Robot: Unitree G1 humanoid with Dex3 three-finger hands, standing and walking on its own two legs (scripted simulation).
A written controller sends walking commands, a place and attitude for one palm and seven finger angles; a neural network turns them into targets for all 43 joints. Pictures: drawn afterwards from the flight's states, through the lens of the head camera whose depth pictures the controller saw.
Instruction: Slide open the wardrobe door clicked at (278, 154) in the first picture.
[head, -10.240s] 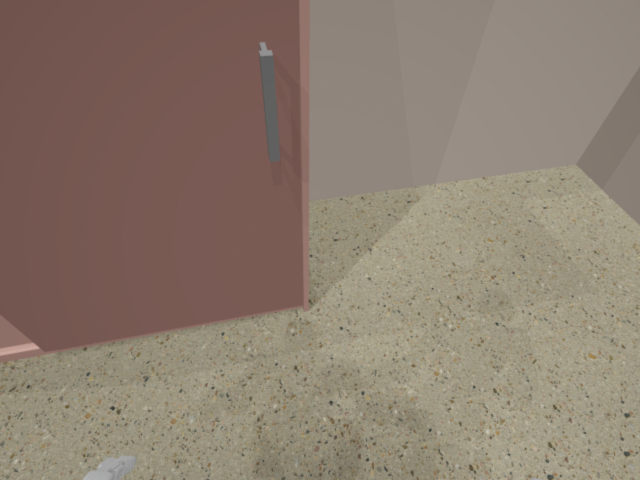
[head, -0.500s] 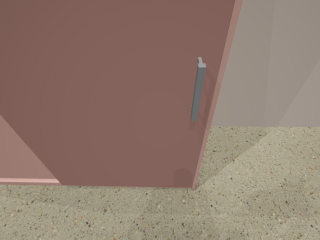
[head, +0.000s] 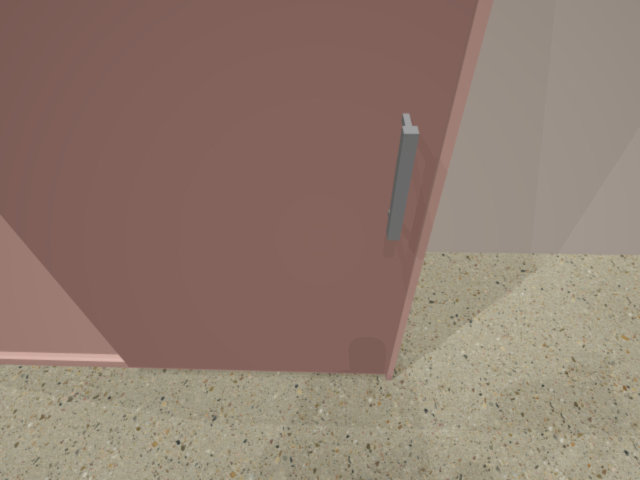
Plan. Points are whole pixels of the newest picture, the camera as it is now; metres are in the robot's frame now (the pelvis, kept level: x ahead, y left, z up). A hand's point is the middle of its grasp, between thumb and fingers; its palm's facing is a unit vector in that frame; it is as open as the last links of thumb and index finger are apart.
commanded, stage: look again from close up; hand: right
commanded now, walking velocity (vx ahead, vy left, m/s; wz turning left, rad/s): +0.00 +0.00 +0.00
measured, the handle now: (399, 181) +0.56 -0.10 +0.08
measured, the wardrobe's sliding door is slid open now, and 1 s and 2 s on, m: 0.00 0.00 0.00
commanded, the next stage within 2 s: raise the hand with hooked fingers in 1.82 s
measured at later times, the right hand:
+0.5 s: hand out of the picture -0.02 -0.16 -0.18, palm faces +0.02 +0.99 -0.16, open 7.4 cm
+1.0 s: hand out of the picture +0.00 -0.15 -0.18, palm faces +0.01 +0.99 -0.16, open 7.4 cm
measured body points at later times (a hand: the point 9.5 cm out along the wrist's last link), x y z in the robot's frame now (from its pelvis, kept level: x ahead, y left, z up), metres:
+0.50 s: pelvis +0.01 +0.00 +0.00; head +0.01 -0.01 +0.45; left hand +0.01 +0.23 -0.15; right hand -0.02 -0.21 -0.16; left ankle +0.00 +0.13 -0.74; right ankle +0.08 -0.08 -0.74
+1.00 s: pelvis +0.02 +0.01 +0.00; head +0.03 +0.00 +0.45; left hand +0.02 +0.23 -0.15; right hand +0.00 -0.21 -0.16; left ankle +0.00 +0.13 -0.74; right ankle +0.08 -0.08 -0.74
